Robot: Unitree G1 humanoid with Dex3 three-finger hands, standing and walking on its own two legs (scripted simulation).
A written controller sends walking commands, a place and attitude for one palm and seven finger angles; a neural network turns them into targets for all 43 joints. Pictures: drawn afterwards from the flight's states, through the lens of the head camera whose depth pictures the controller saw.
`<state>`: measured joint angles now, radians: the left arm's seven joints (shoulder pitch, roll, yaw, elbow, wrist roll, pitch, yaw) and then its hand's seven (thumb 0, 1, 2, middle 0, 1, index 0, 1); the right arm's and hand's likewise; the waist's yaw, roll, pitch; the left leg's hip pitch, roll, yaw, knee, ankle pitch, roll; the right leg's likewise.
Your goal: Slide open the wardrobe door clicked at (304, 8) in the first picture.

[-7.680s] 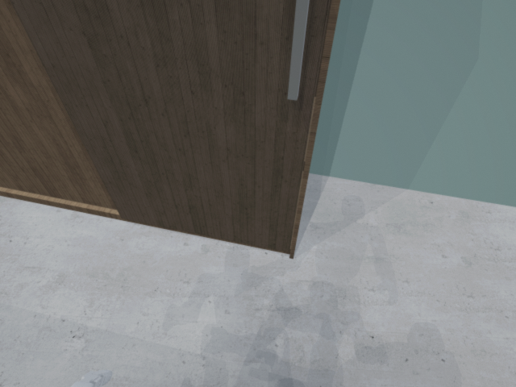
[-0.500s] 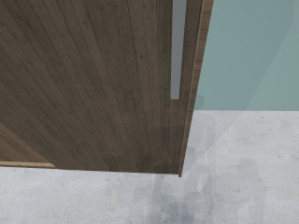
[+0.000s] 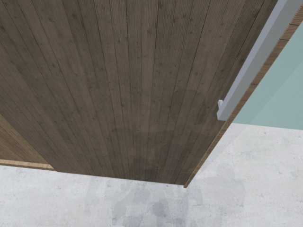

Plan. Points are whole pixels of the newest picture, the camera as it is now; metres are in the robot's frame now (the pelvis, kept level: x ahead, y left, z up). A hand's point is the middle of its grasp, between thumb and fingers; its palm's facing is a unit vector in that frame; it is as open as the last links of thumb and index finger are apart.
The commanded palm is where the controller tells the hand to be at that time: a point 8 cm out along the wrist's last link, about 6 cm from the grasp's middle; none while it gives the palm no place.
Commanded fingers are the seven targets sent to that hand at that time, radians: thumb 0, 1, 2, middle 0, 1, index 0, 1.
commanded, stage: come to a stop and stand still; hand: right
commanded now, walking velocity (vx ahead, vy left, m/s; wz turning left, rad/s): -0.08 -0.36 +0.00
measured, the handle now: (245, 67) +0.43 -0.15 +0.23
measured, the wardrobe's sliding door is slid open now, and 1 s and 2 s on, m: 0.00 0.00 0.00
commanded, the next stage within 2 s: look again from close up in 1.34 s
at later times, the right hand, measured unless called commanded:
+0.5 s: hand out of the picture -0.06 -0.24 -0.18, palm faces +0.11 +0.98 -0.18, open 7.4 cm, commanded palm none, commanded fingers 0.00 -0.90 -0.90 0.20 0.30 0.20 0.30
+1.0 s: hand out of the picture +0.03 -0.19 -0.16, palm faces -0.05 +0.97 -0.24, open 7.3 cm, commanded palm none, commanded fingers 0.00 -0.90 -0.90 0.20 0.30 0.20 0.30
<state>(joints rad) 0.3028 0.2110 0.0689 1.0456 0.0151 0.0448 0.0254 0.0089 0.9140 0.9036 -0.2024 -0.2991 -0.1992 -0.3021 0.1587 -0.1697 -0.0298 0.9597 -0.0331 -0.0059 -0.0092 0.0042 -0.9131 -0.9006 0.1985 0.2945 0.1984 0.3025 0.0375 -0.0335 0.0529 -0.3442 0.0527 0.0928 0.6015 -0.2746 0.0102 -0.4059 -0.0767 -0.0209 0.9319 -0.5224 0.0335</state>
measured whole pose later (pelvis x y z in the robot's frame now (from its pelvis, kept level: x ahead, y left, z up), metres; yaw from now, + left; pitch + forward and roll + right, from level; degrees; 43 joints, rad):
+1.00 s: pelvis -0.04 -0.01 +0.00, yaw +0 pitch -1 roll +0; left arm 0.38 0.15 0.01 1.08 0.02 0.00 0.01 0.01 0.91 0.90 -0.20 -0.30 -0.20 -0.30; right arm 0.20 -0.16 0.00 1.06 -0.02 -0.01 -0.04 0.01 -0.93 -0.90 0.20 0.29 0.20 0.30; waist 0.07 -0.03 0.01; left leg -0.24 0.02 0.03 0.60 -0.34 0.01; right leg -0.24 -0.04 -0.05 0.59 -0.33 0.02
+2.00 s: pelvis -0.04 -0.01 +0.01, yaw -1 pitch -1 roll +0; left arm 0.30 0.13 -0.01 1.13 0.01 -0.01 0.02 0.01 0.91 0.90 -0.20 -0.30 -0.20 -0.30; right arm 0.28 -0.15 0.00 1.10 -0.02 -0.01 -0.03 0.01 -0.91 -0.90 0.20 0.29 0.20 0.30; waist 0.00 0.00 0.04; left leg -0.18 0.02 0.05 0.47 -0.27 0.01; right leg -0.18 -0.04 -0.04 0.44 -0.24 0.03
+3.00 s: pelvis -0.06 -0.01 -0.03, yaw -4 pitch +4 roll +2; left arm 0.19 0.26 0.04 0.50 -0.03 -0.25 0.04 0.01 0.91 0.90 -0.20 -0.30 -0.20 -0.30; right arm 0.59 -0.22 -0.19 -0.12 0.25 -0.40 0.22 0.02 -0.47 -0.72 0.23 0.57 0.23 0.58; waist -0.07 0.01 -0.07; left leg -0.49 0.03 0.11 0.87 -0.45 0.02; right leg -0.55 -0.05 0.03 0.91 -0.43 0.02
